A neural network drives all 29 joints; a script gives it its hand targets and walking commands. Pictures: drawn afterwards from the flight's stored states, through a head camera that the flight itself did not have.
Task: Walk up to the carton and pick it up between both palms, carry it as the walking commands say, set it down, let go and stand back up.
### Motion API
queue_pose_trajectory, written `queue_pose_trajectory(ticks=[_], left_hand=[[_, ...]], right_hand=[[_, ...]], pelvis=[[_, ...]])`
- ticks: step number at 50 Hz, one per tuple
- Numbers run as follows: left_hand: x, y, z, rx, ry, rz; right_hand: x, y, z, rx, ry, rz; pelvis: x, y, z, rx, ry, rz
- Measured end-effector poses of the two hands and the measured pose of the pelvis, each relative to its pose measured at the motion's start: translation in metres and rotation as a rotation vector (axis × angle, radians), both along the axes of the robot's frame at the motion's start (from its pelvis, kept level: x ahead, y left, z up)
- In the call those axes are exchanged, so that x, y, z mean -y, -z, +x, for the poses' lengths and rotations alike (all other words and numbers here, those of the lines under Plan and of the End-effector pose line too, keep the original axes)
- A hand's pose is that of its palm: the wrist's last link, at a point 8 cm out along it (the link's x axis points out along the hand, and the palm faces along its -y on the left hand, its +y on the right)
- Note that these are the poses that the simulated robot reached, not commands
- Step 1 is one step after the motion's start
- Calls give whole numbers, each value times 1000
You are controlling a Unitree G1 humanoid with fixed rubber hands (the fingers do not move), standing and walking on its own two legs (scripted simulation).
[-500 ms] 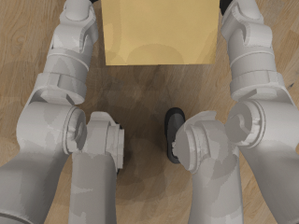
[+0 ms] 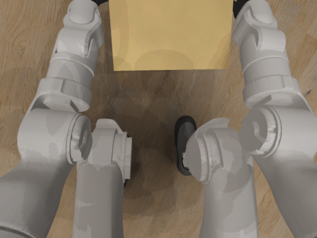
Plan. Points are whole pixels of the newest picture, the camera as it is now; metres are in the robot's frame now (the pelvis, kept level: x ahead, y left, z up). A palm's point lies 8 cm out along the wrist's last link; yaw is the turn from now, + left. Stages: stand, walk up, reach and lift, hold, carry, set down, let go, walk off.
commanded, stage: set down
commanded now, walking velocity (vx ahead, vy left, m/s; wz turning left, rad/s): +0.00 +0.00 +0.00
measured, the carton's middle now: (167, 21) +0.52 -0.03 -0.23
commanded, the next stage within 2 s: let go in 1.86 s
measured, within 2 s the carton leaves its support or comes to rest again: rests again in 0.34 s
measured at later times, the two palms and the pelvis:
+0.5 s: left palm (74, 6) +0.53 +0.16 -0.19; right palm (257, 18) +0.52 -0.20 -0.17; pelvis +0.00 +0.00 +0.00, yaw +0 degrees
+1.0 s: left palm out of the picture +0.53 +0.18 -0.08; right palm (298, 13) +0.51 -0.22 -0.08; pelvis -0.02 -0.01 +0.04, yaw +2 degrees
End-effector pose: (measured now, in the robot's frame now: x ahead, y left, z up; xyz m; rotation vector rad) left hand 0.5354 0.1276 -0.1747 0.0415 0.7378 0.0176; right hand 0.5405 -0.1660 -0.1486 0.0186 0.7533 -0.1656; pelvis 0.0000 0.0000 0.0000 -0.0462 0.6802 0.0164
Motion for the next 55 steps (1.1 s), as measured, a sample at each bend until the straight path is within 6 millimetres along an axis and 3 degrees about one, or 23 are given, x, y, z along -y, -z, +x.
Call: queue_pose_trajectory(ticks=[17, 29, 33, 38, 44, 55], left_hand=[[-10, 0, 2, 72, -32, -7], [-46, 25, -15, 17, -105, 28], [-58, 23, -18, 0, -128, 28], [-51, -10, -5, 56, -113, 9], [-52, -54, -3, 63, -112, 31], [-48, -118, -4, 49, -86, 38]], right_hand=[[16, 7, -8, 23, -5, -96], [49, 27, -29, -24, 17, -137], [62, 23, -35, 2, 41, -132], [58, 2, -37, 30, 12, -121], [52, -34, -32, 56, 8, -87], [54, -93, -31, 60, 28, -80]], pelvis=[[0, -1, -1, 14, -1, 0], [0, -6, -8, 100, -4, 3], [1, -8, -11, 132, -5, 5], [2, -10, -13, 161, -6, 10], [5, -20, -16, 220, -9, 32], [10, -66, -18, 253, -6, 53]])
